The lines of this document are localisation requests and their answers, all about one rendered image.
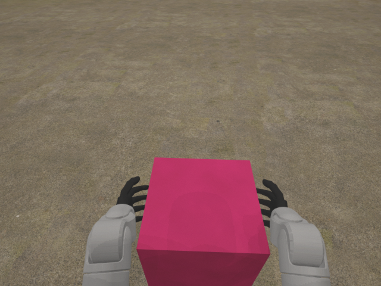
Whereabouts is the right robot hand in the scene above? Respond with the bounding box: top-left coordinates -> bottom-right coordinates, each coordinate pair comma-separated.
256,179 -> 288,227

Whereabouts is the left robot hand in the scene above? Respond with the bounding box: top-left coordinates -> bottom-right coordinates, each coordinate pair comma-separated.
116,176 -> 149,222

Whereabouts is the left robot forearm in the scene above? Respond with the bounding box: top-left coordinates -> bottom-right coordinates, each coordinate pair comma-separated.
82,204 -> 136,286

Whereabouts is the right robot forearm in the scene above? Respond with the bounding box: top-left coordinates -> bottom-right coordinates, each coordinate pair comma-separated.
270,207 -> 331,286

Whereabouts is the carton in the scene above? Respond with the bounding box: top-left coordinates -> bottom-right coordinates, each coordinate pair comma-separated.
136,157 -> 270,286

